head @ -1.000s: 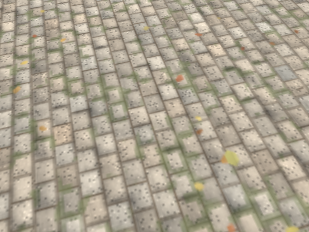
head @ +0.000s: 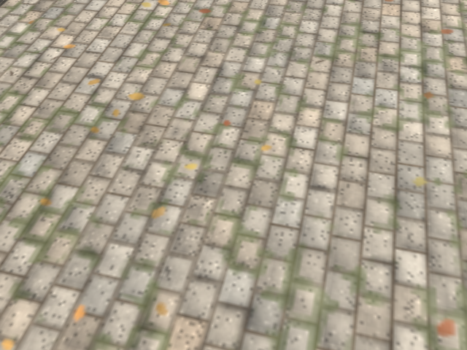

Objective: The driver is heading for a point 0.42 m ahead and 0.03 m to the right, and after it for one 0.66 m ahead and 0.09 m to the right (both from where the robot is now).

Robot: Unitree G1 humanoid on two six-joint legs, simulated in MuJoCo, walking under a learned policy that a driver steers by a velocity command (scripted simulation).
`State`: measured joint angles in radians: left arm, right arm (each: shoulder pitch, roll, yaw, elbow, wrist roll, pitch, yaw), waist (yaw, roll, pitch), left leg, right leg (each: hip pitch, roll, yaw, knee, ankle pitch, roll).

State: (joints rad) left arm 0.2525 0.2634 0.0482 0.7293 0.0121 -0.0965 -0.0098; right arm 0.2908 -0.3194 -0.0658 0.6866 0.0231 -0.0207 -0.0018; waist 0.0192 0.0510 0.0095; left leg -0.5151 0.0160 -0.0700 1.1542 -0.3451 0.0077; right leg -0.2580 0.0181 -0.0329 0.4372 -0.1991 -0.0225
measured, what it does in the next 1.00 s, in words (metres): walks ahead, turning right: left foot, then right foot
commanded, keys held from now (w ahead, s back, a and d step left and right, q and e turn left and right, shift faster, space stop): w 0.26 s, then w+e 0.58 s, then no key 0.16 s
